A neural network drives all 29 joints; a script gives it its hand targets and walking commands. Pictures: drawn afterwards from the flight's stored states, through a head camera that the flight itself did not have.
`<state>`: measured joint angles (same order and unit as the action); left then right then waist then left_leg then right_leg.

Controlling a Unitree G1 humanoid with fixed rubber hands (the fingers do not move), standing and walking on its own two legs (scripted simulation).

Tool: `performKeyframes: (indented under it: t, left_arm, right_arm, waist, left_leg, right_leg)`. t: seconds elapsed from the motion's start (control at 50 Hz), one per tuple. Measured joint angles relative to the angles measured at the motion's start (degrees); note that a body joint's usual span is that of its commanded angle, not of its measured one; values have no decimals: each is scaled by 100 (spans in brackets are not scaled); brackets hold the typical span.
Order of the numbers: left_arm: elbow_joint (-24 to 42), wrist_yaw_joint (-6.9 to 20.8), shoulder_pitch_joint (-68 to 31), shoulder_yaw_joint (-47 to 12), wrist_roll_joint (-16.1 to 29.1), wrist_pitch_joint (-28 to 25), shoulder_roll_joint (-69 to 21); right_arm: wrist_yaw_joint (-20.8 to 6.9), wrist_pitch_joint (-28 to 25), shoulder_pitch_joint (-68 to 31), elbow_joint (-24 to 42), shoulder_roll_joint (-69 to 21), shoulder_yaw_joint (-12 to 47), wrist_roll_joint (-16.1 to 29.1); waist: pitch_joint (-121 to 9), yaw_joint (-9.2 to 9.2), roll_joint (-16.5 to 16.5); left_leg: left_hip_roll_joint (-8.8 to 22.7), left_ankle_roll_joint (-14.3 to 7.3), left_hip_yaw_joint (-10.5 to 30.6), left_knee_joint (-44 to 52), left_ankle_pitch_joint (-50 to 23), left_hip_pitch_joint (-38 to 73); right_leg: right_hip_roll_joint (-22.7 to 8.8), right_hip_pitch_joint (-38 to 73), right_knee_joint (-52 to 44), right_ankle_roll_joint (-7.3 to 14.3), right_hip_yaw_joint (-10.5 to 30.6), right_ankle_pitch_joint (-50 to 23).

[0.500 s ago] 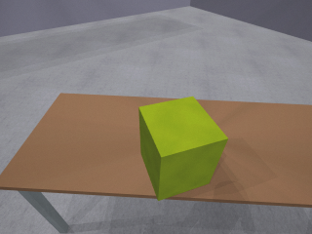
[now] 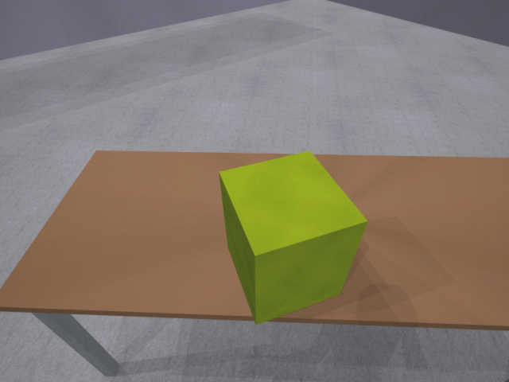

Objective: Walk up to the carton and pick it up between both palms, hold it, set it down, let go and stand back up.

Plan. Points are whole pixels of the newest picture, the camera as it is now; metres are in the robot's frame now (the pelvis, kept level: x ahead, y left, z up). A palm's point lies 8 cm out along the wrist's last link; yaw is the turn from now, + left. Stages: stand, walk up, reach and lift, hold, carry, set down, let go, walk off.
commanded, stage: stand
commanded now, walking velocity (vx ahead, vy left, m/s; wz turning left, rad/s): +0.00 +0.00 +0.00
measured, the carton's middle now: (283, 236) +0.43 -0.04 -0.04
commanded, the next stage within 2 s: none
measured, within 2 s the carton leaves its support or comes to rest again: neither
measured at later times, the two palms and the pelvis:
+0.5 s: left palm out of the picture +0.11 +0.28 -0.11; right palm out of the picture +0.11 -0.31 -0.10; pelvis +0.02 -0.02 +0.00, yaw +0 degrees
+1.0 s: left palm out of the picture +0.11 +0.28 -0.12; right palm out of the picture +0.11 -0.31 -0.10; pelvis +0.04 -0.01 +0.01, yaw +0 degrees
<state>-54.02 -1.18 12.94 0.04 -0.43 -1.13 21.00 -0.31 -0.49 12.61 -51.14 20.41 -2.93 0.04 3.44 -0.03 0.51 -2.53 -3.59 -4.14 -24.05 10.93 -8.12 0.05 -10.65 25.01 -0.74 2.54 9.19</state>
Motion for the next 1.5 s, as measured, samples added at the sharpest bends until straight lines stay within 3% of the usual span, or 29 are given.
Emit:
performKeyframes:
  t: [0.54, 1.5]
  left_arm:
    - [-290, -27, -436, 58, 36, -16, -120]
    - [-589, -118, -397, 70, 63, 6, -87]
  right_arm:
    - [92, -60, -314, -376, -171, 108, 23]
    - [180, -75, -346, -816, -217, 56, 42]
  waist:
    - [71, -18, -1]
    - [-12, 24, 105]
  left_leg:
    - [177, 176, 116, 140, 106, 203]
    - [47, 80, 133, 443, 140, 494]
  right_leg:
    - [172, 277, -296, 161, -86, 28]
    - [35, 517, -468, 40, -70, 144]
